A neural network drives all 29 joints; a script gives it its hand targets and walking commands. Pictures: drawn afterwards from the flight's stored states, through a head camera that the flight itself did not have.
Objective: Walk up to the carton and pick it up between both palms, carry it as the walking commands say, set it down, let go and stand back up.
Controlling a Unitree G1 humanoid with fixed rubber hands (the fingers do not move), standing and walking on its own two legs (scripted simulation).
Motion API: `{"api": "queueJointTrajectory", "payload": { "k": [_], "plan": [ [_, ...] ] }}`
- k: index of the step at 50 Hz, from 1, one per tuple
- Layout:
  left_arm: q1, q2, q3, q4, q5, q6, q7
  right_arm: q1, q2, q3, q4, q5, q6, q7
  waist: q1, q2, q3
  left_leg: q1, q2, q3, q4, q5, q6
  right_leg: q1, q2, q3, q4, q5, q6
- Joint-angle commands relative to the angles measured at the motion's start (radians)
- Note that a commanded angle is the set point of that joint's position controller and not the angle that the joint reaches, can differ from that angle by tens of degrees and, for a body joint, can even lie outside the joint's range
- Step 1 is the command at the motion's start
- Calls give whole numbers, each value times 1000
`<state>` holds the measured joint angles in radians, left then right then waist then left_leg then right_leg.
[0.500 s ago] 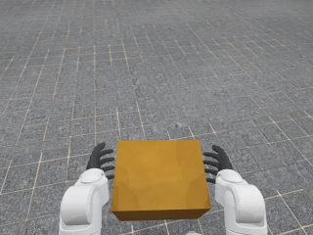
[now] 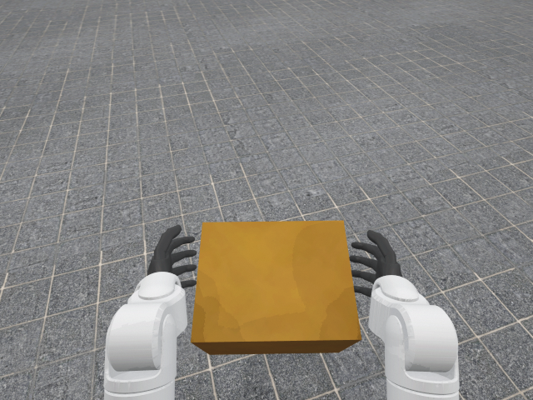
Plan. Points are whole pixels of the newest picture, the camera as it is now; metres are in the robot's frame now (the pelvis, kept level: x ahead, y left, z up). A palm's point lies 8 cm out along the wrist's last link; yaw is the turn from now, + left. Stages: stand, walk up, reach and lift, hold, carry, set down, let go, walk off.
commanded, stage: carry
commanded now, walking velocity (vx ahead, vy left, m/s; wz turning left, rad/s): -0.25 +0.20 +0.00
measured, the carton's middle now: (273, 290) +0.30 -0.02 +0.02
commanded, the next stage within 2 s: none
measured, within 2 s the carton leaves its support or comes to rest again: neither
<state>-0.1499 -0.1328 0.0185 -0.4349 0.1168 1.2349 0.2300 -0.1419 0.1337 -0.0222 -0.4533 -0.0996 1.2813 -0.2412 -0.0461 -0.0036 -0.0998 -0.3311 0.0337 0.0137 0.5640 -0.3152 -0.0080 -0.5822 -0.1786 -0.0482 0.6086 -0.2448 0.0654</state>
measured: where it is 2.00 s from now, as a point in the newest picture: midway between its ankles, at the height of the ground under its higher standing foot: outside the picture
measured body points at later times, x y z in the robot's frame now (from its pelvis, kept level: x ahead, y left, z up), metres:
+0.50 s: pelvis -0.18 +0.12 +0.01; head -0.17 +0.09 +0.46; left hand +0.11 +0.24 +0.12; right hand +0.08 -0.06 +0.10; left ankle -0.18 +0.30 -0.68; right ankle -0.07 -0.04 -0.72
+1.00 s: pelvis -0.37 +0.24 +0.02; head -0.37 +0.20 +0.46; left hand -0.09 +0.35 +0.11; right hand -0.12 +0.06 +0.09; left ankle -0.37 +0.40 -0.62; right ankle -0.29 +0.12 -0.72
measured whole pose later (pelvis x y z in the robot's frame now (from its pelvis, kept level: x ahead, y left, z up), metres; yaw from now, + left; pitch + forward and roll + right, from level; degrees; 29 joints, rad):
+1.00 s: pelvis -0.37 +0.24 +0.02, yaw -2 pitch +1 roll +5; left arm -0.11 -0.13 0.01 -0.43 0.09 1.23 0.22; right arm -0.08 0.13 0.00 -0.48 -0.10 1.28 -0.25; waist -0.03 0.00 -0.03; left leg -0.56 -0.04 0.00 1.19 -0.37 -0.04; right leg -0.40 -0.14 -0.07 0.53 -0.15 -0.01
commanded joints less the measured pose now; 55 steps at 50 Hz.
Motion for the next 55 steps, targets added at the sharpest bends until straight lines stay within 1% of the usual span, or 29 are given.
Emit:
{"api": "queueJointTrajectory", "payload": {
  "k": [1, 2, 3, 6, 9, 10, 11, 12, 13, 14, 15, 17, 22, 24, 26, 28, 29, 30, 33, 34, 35, 36, 40, 41, 42, 43, 45, 48, 55],
  "plan": [
    [-427, -1019, -582, -63, -385, 4, -264, -464, 986, 558, -108, 392, -36, 280, 27, 341, -152, -137, 314, -269, -318, 76, 215, 43, 159, -36, 584, -312, -34],
    [-461, -1060, -609, -85, -419, -8, -277, -428, 1024, 549, -102, 372, -48, 283, 31, 204, -148, -133, 228, -131, -259, 138, 170, 50, 161, -11, 643, -236, -52],
    [-503, -1088, -624, -112, -427, -19, -273, -469, 1046, 550, -111, 384, -64, 289, 48, 219, -130, -110, 184, -27, -184, 341, 142, 37, 148, -9, 656, -176, -57],
    [-542, -1081, -682, -238, -465, -40, -263, -424, 1040, 540, -136, 369, -90, 283, 48, 246, -226, 104, 143, -22, -37, 649, 138, 41, 160, -75, 369, -186, -45],
    [-417, -1009, -634, -156, -434, -17, -258, -347, 978, 545, -111, 343, -75, 258, 42, 138, -292, 110, 166, -91, -52, 489, 161, 252, 160, -103, -49, -63, -53],
    [-339, -1023, -599, -91, -431, -6, -260, -314, 946, 529, -117, 331, -73, 246, 50, 138, -338, 69, 141, -71, -15, 542, 123, 384, 103, -47, -178, 74, -73],
    [-318, -1016, -602, -91, -434, -5, -271, -329, 942, 541, -149, 338, -79, 245, 60, 21, -357, -92, 94, -39, 83, 340, 57, 567, -61, 116, -215, 325, -89],
    [-360, -1014, -607, -99, -446, -15, -274, -337, 967, 553, -144, 330, -72, 242, 58, -328, -348, -357, -32, 62, 291, -204, -18, 677, -361, 431, -201, 803, -210],
    [-334, -1019, -583, -90, -420, -17, -268, -416, 982, 586, -161, 365, -71, 254, 59, -282, -309, -335, -32, -11, 539, -323, -36, 548, -414, 475, -229, 794, -287],
    [-370, -1046, -585, -138, -431, -30, -273, -458, 1023, 608, -175, 386, -79, 253, 54, -150, -280, -303, -11, -68, 619, -244, -36, 515, -310, 326, -195, 745, -236],
    [-316, -1029, -556, -114, -404, -38, -279, -470, 1022, 652, -186, 404, -79, 264, 56, -176, -231, -262, -20, -94, 698, -153, -38, 369, -241, 237, -257, 374, -208],
    [-302, -1026, -524, -90, -379, -36, -277, -485, 1022, 652, -194, 412, -78, 265, 49, -174, -191, -191, -14, -75, 722, -34, -38, 277, -162, 61, -279, 183, -163],
    [-346, -1002, -554, -187, -380, -41, -266, -475, 1041, 665, -209, 439, -74, 264, 57, -206, -240, -146, -40, 15, 361, -177, -23, 385, -164, 139, -278, 219, -167],
    [-286, -959, -528, -121, -352, -20, -250, -428, 979, 632, -166, 422, -53, 259, 55, -294, -253, -103, -20, 1, 150, -151, -3, 417, -171, 135, -289, 165, -139],
    [-267, -950, -523, -77, -340, -12, -245, -414, 970, 623, -148, 419, -39, 266, 52, -249, -282, 42, -77, 92, -76, -79, 2, 381, -138, 104, -255, 136, -95],
    [-343, -966, -549, -111, -358, -17, -248, -430, 993, 604, -122, 413, -35, 280, 54, -40, -248, 119, 55, -37, -224, -41, 41, 221, -14, -36, -70, -42, -42],
    [-293, -973, -547, -76, -353, -8, -252, -435, 965, 600, -130, 409, -38, 279, 38, 244, -235, 100, 307, -343, -284, 81, 108, 30, 114, -152, 146, -238, 11],
    [-364, -997, -566, -89, -374, -5, -261, -433, 986, 585, -129, 403, -34, 284, 28, 290, -182, -16, 344, -328, -275, 175, 198, 8, 155, -114, 417, -371, -18],
    [-536, -1074, -644, -153, -440, -21, -278, -449, 1031, 547, -121, 373, -66, 292, 43, 203, -147, -64, 188, -41, -158, 343, 144, 39, 158, -28, 627, -172, -65],
    [-534, -1093, -665, -170, -463, -26, -278, -399, 1049, 532, -96, 362, -74, 286, 49, 257, -185, -22, 150, -1, -154, 380, 122, 35, 157, -27, 591, -168, -62],
    [-502, -1099, -666, -202, -464, -41, -279, -448, 1045, 564, -186, 383, -92, 289, 48, 158, -252, 84, 162, -24, -90, 493, 155, 49, 153, -21, 496, -165, -64],
    [-503, -1084, -675, -186, -457, -35, -272, -444, 1022, 543, -169, 369, -101, 277, 51, 256, -257, 83, 159, -16, -90, 452, 154, 77, 151, -54, 385, -184, -59],
    [-379, -1004, -624, -89, -440, 8, -268, -316, 940, 510, -91, 317, -73, 241, 51, 188, -278, 12, 158, -91, -94, 362, 122, 339, 121, -72, -120, -4, -63],
    [-374, -1007, -629, -127, -455, -4, -274, -315, 951, 525, -118, 334, -77, 245, 54, 91, -313, -73, 123, -78, -30, 324, 79, 494, 41, 23, -208, 38, -78],
    [-389, -985, -612, -101, -443, -8, -271, -330, 968, 541, -99, 325, -69, 243, 59, -263, -295, -312, 17, 16, 153, -12, 6, 626, -265, 342, -227, 448, -157],
    [-351, -1034, -589, -92, -438, -23, -277, -438, 987, 592, -196, 359, -79, 249, 66, -387, -278, -362, -48, 26, 460, -305, -27, 509, -430, 522, -269, 630, -298],
    [-303, -1017, -533, -62, -393, -18, -277, -499, 1008, 630, -166, 399, -68, 255, 67, -142, -229, -258, -29, -106, 714, -155, -30, 341, -267, 253, -265, 328, -232],
    [-395, -1039, -551, -155, -398, -43, -279, -499, 1044, 658, -188, 421, -80, 274, 40, -138, -142, -177, -51, -61, 743, -18, -33, 199, -127, 54, -305, -4, -125],
    [-234, -937, -494, -79, -315, -19, -251, -467, 975, 672, -188, 440, -43, 263, 65, -268, -240, -57, -63, 21, 72, -166, 18, 468, -181, 174, -349, 58, -114]
  ]
}}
